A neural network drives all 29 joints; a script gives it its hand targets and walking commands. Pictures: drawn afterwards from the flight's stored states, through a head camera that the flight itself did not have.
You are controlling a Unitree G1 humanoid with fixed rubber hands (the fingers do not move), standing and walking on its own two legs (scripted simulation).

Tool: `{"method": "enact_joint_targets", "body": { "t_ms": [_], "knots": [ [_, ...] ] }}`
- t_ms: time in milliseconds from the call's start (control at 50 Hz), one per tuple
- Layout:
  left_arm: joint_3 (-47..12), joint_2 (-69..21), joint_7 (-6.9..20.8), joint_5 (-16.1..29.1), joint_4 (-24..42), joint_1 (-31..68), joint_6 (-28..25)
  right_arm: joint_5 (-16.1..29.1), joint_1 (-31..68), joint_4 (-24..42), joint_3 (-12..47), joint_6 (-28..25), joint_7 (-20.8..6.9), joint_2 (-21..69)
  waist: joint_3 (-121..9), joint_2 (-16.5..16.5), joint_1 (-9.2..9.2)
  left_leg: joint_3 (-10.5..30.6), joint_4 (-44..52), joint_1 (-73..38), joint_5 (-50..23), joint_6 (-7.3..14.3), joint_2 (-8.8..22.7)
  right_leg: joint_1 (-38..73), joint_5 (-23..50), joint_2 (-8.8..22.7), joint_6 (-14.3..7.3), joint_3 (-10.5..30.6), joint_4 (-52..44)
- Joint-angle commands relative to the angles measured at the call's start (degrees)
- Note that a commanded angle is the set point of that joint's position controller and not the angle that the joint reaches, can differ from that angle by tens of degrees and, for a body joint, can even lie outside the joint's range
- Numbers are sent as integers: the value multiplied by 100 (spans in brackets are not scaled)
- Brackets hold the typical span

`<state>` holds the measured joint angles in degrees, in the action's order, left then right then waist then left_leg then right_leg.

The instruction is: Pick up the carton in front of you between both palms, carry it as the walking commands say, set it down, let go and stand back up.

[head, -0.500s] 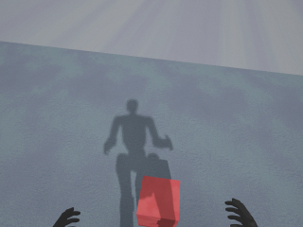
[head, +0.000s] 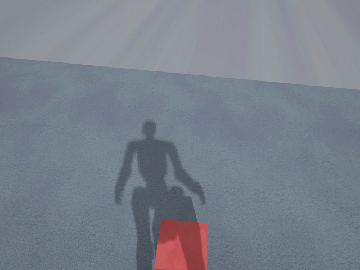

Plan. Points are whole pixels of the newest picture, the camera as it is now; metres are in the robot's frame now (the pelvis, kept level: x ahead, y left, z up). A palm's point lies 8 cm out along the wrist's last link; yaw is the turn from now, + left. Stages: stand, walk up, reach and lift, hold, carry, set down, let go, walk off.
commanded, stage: stand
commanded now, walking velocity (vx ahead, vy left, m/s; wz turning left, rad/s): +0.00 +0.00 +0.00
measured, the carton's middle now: (181, 252) +0.34 -0.02 -0.63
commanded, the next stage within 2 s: none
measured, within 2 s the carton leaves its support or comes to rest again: neither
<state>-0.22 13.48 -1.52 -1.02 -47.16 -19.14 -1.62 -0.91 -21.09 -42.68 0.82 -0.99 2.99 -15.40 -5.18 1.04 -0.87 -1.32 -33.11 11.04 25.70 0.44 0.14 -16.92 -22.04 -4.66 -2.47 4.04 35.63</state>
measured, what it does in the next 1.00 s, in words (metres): stands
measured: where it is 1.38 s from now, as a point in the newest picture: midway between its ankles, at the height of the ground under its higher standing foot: outside the picture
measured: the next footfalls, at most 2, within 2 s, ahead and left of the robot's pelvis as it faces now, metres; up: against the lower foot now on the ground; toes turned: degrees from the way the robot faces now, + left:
none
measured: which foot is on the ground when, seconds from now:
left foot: down 0.00-1.00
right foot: down 0.00-1.00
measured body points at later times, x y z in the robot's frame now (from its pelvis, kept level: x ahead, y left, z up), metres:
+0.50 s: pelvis -0.01 +0.00 +0.01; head -0.02 -0.01 +0.46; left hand +0.00 +0.24 -0.14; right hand -0.04 -0.25 -0.15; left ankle -0.09 +0.11 -0.72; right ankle -0.04 -0.10 -0.72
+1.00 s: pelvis -0.03 +0.01 +0.01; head -0.04 +0.00 +0.46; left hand -0.06 +0.23 -0.15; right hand -0.10 -0.21 -0.15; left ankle -0.09 +0.11 -0.72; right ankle -0.04 -0.10 -0.72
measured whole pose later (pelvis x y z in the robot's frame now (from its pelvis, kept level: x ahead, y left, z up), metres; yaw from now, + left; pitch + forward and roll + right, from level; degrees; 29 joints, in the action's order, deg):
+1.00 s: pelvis -0.03 +0.01 +0.01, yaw -2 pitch -1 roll +0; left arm -2.4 8.3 -2.5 -0.4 -65.1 -19.8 0.3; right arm -1.2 -23.9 -63.7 2.5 0.1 3.2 -9.2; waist -0.2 0.9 -0.5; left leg -3.5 -27.1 5.9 20.5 1.0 0.0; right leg -12.5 -16.3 -4.1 -1.6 5.7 30.0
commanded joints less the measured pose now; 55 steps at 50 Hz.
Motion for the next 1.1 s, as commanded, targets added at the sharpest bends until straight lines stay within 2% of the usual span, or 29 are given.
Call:
{"method": "enact_joint_targets", "body": {
  "t_ms": [0, 240, 600, 1080],
  "knots": [
    [149, 664, -40, 5, 124, -294, -5, 2, -325, 132, -149, -16, 36, -627, 248, -93, 12, 344, 253, -67, -2534, 67, 463, 71, 3080, 700, -127, 622, -348],
    [80, 545, -64, 21, -458, -354, 96, -15, -597, -590, -82, 78, 37, -467, 586, -139, 6, 284, 573, -209, -1936, 103, 444, 130, 2765, 698, -173, 729, -599],
    [-72, 221, -88, 45, -1319, -453, 161, -28, -815, -1603, 56, 117, 30, -94, 951, -118, 30, 264, 902, -362, -1713, 171, 486, 130, 2312, 671, -152, 728, -875],
    [-170, -115, -120, 70, -1859, -493, 182, -32, -868, -2215, 110, 87, 29, 268, 1116, -100, 36, 284, 1104, -273, -1521, 226, 526, 85, 1891, 667, -54, 692, -1081]
  ]
}}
